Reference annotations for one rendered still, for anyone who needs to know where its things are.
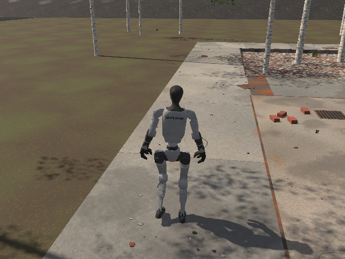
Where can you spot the robot left hand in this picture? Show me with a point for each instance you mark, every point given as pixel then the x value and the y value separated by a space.
pixel 146 151

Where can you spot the left robot upper arm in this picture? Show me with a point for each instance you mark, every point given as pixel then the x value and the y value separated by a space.
pixel 154 121

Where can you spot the robot torso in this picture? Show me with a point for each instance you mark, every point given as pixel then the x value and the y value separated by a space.
pixel 173 130

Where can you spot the left robot forearm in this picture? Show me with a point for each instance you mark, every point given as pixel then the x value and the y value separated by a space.
pixel 147 141

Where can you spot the robot right hand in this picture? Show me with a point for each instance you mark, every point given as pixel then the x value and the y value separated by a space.
pixel 200 155

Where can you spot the robot left thigh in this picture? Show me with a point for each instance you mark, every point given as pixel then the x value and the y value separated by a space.
pixel 159 157

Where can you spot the right robot forearm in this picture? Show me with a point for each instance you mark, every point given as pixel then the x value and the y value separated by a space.
pixel 199 144

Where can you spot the right robot upper arm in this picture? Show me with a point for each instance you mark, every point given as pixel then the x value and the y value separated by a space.
pixel 194 124

